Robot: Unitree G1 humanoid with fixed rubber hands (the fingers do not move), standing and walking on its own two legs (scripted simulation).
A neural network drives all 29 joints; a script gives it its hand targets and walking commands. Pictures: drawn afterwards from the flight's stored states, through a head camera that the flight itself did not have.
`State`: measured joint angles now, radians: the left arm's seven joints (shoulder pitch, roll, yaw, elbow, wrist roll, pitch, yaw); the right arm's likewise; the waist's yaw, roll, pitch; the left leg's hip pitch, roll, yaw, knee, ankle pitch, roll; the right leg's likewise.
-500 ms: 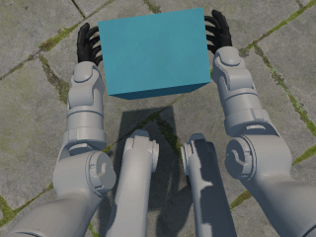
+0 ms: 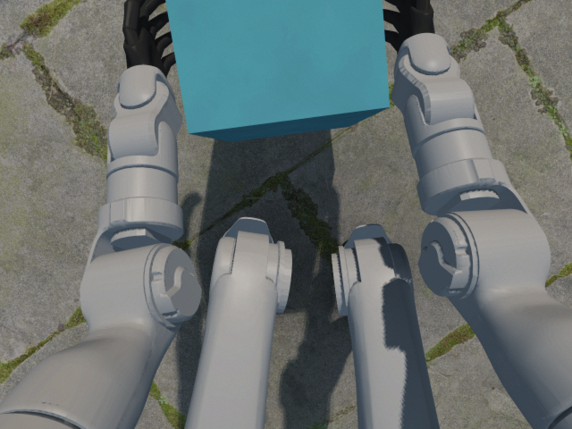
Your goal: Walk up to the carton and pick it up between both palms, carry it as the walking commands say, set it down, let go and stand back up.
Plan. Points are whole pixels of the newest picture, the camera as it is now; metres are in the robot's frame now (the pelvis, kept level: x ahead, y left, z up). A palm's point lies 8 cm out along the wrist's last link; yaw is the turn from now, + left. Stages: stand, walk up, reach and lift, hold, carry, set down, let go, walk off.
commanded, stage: set down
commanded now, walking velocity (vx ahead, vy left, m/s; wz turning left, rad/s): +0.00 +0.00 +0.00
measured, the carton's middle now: (282, 74) +0.51 +0.05 -0.21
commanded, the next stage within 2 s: none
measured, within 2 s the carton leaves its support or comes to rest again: rests again in 1.28 s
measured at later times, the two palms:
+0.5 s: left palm (160, 70) +0.50 +0.20 -0.16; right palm (404, 42) +0.54 -0.10 -0.17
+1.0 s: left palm (168, 77) +0.49 +0.20 -0.18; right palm (402, 52) +0.54 -0.10 -0.19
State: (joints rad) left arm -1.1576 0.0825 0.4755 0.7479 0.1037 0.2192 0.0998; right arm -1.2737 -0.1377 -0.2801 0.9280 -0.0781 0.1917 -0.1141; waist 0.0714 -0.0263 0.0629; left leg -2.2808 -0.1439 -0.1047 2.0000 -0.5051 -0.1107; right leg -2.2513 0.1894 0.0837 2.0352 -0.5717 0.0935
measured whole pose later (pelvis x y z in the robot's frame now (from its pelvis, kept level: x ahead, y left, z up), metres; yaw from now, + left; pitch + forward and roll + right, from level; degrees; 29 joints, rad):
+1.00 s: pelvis +0.00 +0.00 -0.03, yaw +0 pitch +40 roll +1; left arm -1.21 0.13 0.44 0.88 0.05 0.16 0.11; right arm -1.34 -0.19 -0.19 1.07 -0.02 0.13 -0.14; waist 0.08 -0.03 0.20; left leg -2.27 -0.10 -0.07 2.12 -0.55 -0.10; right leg -2.26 0.17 0.06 2.17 -0.61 0.06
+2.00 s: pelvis +0.00 +0.00 -0.04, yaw +1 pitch +38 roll +2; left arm -1.28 0.19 0.35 1.07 -0.03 0.03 0.09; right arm -1.37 -0.25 -0.10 1.14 0.04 0.05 -0.11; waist 0.08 -0.01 0.27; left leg -2.27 -0.07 -0.04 2.15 -0.53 -0.07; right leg -2.26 0.12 0.05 2.20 -0.60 0.05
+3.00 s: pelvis +0.01 +0.00 +0.07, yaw +1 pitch +46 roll +1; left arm -1.04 0.22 0.30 0.81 -0.11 0.10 0.10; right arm -1.17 -0.30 -0.15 0.91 0.04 0.13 -0.08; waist 0.08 -0.02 -0.02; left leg -2.09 -0.04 -0.02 1.78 -0.49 -0.03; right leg -2.06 0.06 0.05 1.83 -0.56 0.03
